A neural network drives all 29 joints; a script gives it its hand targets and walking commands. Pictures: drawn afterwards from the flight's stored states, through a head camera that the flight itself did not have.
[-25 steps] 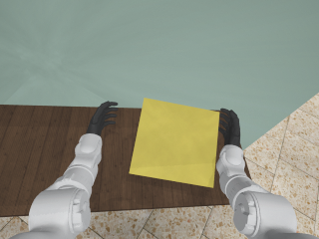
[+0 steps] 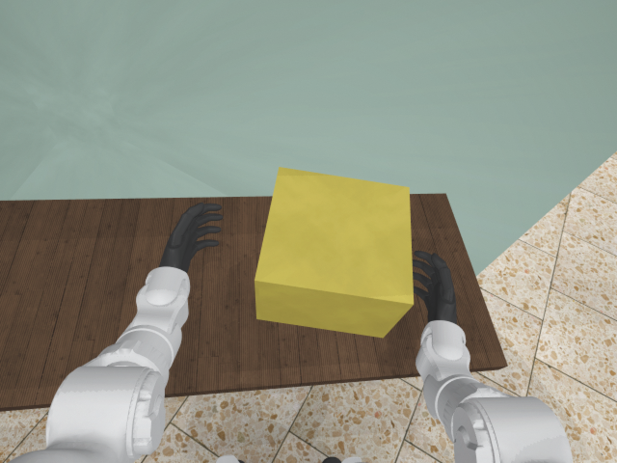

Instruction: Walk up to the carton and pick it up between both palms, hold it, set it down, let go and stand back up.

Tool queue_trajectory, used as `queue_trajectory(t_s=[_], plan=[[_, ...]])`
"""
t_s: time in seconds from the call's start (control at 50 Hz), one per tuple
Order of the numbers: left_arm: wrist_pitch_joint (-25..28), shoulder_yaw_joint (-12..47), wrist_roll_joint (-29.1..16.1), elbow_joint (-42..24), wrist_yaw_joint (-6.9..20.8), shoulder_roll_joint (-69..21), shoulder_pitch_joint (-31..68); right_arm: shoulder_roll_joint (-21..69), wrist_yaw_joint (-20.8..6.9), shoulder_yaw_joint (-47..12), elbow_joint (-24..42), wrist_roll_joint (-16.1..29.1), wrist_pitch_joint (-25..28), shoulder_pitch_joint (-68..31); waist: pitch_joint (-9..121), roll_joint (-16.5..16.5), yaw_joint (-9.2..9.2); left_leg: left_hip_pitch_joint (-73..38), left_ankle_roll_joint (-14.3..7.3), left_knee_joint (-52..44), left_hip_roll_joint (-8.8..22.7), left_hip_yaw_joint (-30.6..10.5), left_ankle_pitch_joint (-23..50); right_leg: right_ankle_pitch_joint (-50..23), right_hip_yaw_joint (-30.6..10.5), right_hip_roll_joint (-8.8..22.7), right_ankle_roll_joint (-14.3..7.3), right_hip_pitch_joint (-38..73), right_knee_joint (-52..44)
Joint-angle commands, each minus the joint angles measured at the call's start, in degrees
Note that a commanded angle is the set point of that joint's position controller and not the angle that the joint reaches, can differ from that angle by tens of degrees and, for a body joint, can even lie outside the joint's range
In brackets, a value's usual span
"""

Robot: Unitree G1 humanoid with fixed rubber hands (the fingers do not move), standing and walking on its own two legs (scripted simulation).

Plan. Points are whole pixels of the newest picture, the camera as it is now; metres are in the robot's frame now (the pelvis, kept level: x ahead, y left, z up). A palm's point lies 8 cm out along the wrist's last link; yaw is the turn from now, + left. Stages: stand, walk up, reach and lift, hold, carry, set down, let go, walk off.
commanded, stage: set down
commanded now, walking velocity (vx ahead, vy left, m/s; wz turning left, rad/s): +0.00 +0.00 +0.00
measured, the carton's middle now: (332, 254) +0.43 -0.07 -0.07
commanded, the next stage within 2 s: none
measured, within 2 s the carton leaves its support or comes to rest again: neither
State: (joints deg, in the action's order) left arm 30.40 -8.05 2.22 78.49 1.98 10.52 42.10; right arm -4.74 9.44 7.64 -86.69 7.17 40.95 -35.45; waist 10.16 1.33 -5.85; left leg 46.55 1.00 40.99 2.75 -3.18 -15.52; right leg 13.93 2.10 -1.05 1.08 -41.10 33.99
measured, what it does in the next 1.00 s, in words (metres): stands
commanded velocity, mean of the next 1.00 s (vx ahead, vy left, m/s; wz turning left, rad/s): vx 0.00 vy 0.00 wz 0.00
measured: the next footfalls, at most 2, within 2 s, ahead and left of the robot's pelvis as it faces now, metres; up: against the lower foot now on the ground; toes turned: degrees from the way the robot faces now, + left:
none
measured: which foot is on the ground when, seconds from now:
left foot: down 0.00-1.00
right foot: down 0.00-1.00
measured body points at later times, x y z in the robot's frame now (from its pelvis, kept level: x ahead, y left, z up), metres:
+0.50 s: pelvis -0.02 +0.00 +0.00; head +0.06 +0.04 +0.44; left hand +0.35 +0.19 -0.05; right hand +0.27 -0.21 -0.04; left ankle +0.02 +0.12 -0.71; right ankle +0.01 -0.14 -0.71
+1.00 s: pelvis -0.03 +0.00 +0.00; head +0.02 +0.04 +0.45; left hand +0.28 +0.23 -0.04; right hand +0.21 -0.20 -0.02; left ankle +0.02 +0.12 -0.71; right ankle +0.01 -0.14 -0.71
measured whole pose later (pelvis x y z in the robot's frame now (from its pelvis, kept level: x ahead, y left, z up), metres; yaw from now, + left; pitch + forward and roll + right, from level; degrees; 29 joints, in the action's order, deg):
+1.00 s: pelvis -0.03 +0.00 +0.00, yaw +1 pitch +7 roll -4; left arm 26.4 -2.8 -7.3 52.1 6.7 18.0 10.3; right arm -0.8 11.1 1.8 -54.4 7.7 36.8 -6.0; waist 3.1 -1.5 -5.8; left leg 33.6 0.7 42.3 2.7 -3.2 -16.2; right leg 14.5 2.1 -1.0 1.2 -28.1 35.2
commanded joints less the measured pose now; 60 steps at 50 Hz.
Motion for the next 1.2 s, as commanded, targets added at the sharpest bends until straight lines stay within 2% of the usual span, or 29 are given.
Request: queue_trajectory(t_s=[0.0,0.06,0.08,0.1,0.12,0.16,0.18,0.2,0.32,0.36,0.4,0.42,0.48,0.52,0.6,0.62,0.66,0.72,0.74,0.76,0.8,0.88,0.9,0.92,0.96,1.0,1.04,1.14,1.18], plan=[[2.2,2.6,-4.4,-0.3,0.8,8.0,9.4,-0.5,1.2,-3.8,10.3,4.4,3.7,-6.7,27.6,2.1,-0.40,-19.7,2.1,5.5,-4.6,2.6,19.3,-16.4,-0.4,-2.0,1.4,2.8,2.0],[2.5,3.4,-5.7,-2.3,1.2,8.5,7.6,-0.4,1.6,-3.8,13.8,3.6,4.6,-5.2,27.4,1.6,0.12,-20.2,2.1,5.3,-4.5,2.6,18.0,-14.2,-0.4,-1.9,1.4,3.3,1.7],[2.7,3.7,-5.9,-2.7,1.2,8.7,8.6,-0.7,1.8,-3.1,12.8,3.1,4.4,-5.5,25.6,2.0,-0.49,-20.3,2.2,5.1,-4.3,2.5,17.2,-12.5,-0.1,-2.1,1.2,1.9,1.7],[2.7,3.4,-5.7,-3.8,1.4,9.1,6.5,-0.6,1.7,-4.0,14.0,3.5,4.4,-3.5,25.5,1.9,0.48,-21.1,1.9,4.8,-4.4,2.6,16.9,-11.6,-0.6,-1.9,1.2,2.8,1.3],[2.7,3.5,-5.9,-4.9,1.5,9.1,5.0,-0.2,1.7,-4.5,14.3,3.5,4.1,-2.3,25.0,1.9,0.44,-21.9,1.9,4.8,-4.2,2.6,16.6,-11.0,-0.7,-1.9,1.0,3.0,0.9],[2.7,3.6,-5.4,-7.6,1.4,9.7,3.6,-0.6,1.6,-5.3,12.7,4.2,3.8,0.8,23.3,3.9,0.84,-23.7,2.4,4.2,-4.1,2.4,15.9,-9.4,-0.5,-2.0,0.6,3.1,0.5],[3.0,4.5,-6.3,-7.7,1.2,10.0,7.8,-1.0,1.5,-3.7,11.6,3.6,3.1,-2.9,23.1,4.7,0.21,-22.7,2.5,3.8,-4.0,2.5,12.5,-5.3,-0.5,-2.1,0.4,0.8,0.1],[3.3,4.8,-6.4,-9.9,1.3,9.8,5.0,-0.8,1.5,-4.4,12.4,3.9,3.3,0.2,23.8,5.2,0.38,-24.4,2.6,3.4,-3.9,2.5,13.1,-6.3,-0.6,-2.0,0.3,1.8,-0.4],[4.6,7.1,-9.3,-14.5,1.2,10.5,3.8,-0.3,0.8,-4.7,13.9,4.7,2.4,1.7,22.9,6.5,0.80,-25.6,3.0,1.9,-3.5,2.0,8.9,-1.8,-0.8,-1.3,-0.8,-0.1,-1.0],[4.5,7.5,-9.6,-15.5,1.4,10.4,2.0,-0.4,0.6,-4.7,14.8,5.1,2.2,2.2,21.9,6.9,1.54,-26.8,3.3,1.5,-3.5,2.1,9.2,-1.9,-0.7,-1.5,-1.0,0.5,-1.2],[4.1,6.5,-8.7,-17.5,1.9,10.6,-3.2,0.0,0.8,-6.2,16.0,6.0,3.0,8.2,21.6,7.2,2.40,-29.0,3.4,1.1,-3.7,1.8,12.4,-4.9,-1.0,-1.5,-1.2,3.7,-1.5],[3.7,6.1,-8.1,-18.3,2.3,10.7,-4.1,0.2,1.1,-6.1,17.9,5.7,3.3,8.3,22.4,6.2,2.28,-30.1,3.4,1.0,-3.6,1.8,14.0,-6.4,-0.8,-1.8,-0.8,4.7,-2.1],[2.9,5.0,-7.3,-19.5,3.1,11.5,-6.0,0.6,1.4,-7.3,18.2,6.5,3.6,10.6,20.9,6.9,3.07,-30.7,3.4,0.3,-3.9,1.7,14.8,-6.7,-1.3,-1.7,-0.8,6.1,-2.8],[2.5,4.5,-7.6,-22.0,3.8,11.9,-9.0,1.5,1.8,-8.1,22.5,6.5,4.2,12.5,20.8,5.3,3.61,-31.4,2.8,0.3,-4.0,1.9,16.0,-8.0,-1.4,-1.8,-0.4,8.4,-3.4],[1.7,4.2,-7.7,-27.8,4.4,12.5,-12.9,1.1,2.0,-7.2,27.3,6.0,4.1,16.1,18.2,4.9,3.96,-33.5,3.0,-1.6,-3.7,1.5,15.1,-6.7,-1.5,-1.8,-0.7,10.1,-4.8],[1.5,3.9,-7.6,-27.9,4.5,12.6,-13.6,1.4,1.9,-7.7,28.1,6.3,3.8,16.3,16.6,5.4,4.76,-33.1,2.9,-2.3,-3.8,1.8,13.5,-5.3,-1.9,-1.7,-0.8,10.7,-5.3],[0.7,3.4,-8.5,-27.7,4.8,13.1,-13.6,2.1,1.9,-8.1,30.4,6.0,2.5,16.0,12.8,3.4,5.11,-31.0,1.9,-3.6,-4.1,2.3,8.7,-1.0,-2.5,-1.4,-0.7,11.2,-6.2],[0.5,4.2,-9.9,-33.3,4.9,13.8,-18.2,2.4,2.0,-8.5,34.4,6.1,1.7,21.1,11.5,2.7,5.73,-31.5,1.7,-4.8,-3.9,2.5,6.7,-0.6,-2.6,-1.0,-1.3,13.2,-6.8],[0.2,4.2,-10.3,-33.2,5.1,14.2,-17.9,2.7,2.2,-8.8,34.1,6.0,0.9,21.5,9.7,2.5,5.76,-31.2,1.5,-5.4,-3.9,2.5,5.9,0.0,-2.7,-0.9,-1.3,13.4,-7.3],[-0.1,4.8,-11.1,-34.3,5.2,14.2,-18.4,2.4,2.2,-8.5,34.9,6.1,0.2,22.0,8.4,2.2,4.86,-31.4,1.3,-5.7,-3.9,2.5,5.0,0.2,-2.6,-1.0,-1.5,13.2,-7.6],[-0.9,4.7,-11.0,-35.4,5.5,14.6,-21.6,3.3,2.3,-9.7,36.7,6.5,-0.8,24.7,5.9,2.4,5.98,-31.8,1.1,-7.1,-3.7,2.5,2.3,2.3,-3.0,-0.6,-1.8,15.2,-8.3],[-1.9,6.5,-12.9,-39.4,5.2,15.6,-22.7,3.0,2.4,-8.6,40.9,6.2,-2.5,25.2,4.4,4.7,6.22,-31.8,1.3,-8.6,-3.5,2.9,-1.2,5.1,-3.0,-0.2,-2.5,15.8,-8.8],[-2.3,7.2,-13.4,-40.0,5.1,15.9,-24.3,3.2,2.4,-8.3,41.4,6.2,-2.7,26.4,4.1,4.6,5.58,-32.1,1.4,-8.9,-3.4,3.0,-1.5,4.6,-2.7,-0.2,-2.7,16.3,-8.8],[-2.4,7.3,-13.5,-40.5,5.0,16.0,-25.1,3.4,2.3,-8.6,41.9,6.4,-2.9,26.5,3.5,5.7,6.51,-31.9,1.6,-9.0,-3.2,2.7,-0.7,4.1,-2.6,-0.3,-2.9,17.2,-8.5],[-3.5,8.1,-13.5,-42.5,5.1,16.9,-26.5,2.8,2.3,-8.3,42.2,6.5,-3.7,29.2,2.5,7.4,5.91,-33.0,1.9,-9.8,-3.0,2.7,-1.5,4.0,-2.8,0.0,-3.1,18.3,-8.8],[-3.8,8.1,-14.5,-43.4,5.1,17.4,-28.0,2.9,2.1,-8.1,44.8,6.3,-4.4,30.1,2.0,7.1,5.97,-33.7,1.9,-10.4,-2.9,2.4,-2.3,4.5,-2.8,0.0,-3.3,19.2,-9.2],[-4.2,8.1,-14.9,-44.9,5.2,17.8,-29.2,3.2,2.1,-8.7,47.3,6.1,-5.0,30.7,1.4,6.6,6.97,-34.1,1.7,-10.9,-2.8,2.6,-2.1,4.8,-2.7,-0.1,-3.3,19.9,-9.5],[-5.9,8.6,-16.9,-47.9,5.7,19.4,-32.6,2.9,2.3,-9.9,52.3,5.5,-7.4,35.4,-2.4,5.5,6.88,-35.8,1.2,-12.2,-2.5,3.0,-3.8,5.7,-3.4,0.3,-3.4,22.4,-10.8],[-7.3,8.0,-16.6,-47.9,5.9,19.4,-34.1,2.6,2.0,-10.5,52.2,4.9,-8.8,37.2,-4.7,5.6,7.21,-37.1,1.3,-12.8,-2.3,3.1,-3.9,6.6,-3.4,0.5,-3.6,23.3,-11.6]])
